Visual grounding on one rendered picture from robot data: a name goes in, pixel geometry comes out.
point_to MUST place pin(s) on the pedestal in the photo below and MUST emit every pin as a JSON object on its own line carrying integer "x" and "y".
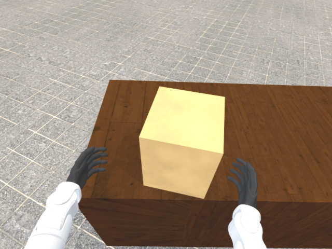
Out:
{"x": 283, "y": 131}

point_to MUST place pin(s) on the carton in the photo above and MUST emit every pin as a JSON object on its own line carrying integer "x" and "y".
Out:
{"x": 182, "y": 141}

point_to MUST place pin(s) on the robot left forearm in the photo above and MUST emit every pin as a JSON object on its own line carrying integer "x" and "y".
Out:
{"x": 54, "y": 225}

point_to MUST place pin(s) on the robot right forearm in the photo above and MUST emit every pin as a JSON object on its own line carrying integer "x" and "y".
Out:
{"x": 245, "y": 229}

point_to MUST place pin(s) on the robot right hand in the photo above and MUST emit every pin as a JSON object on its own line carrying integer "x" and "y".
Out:
{"x": 247, "y": 187}

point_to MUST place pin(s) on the robot left hand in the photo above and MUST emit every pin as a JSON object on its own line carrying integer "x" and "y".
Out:
{"x": 82, "y": 169}

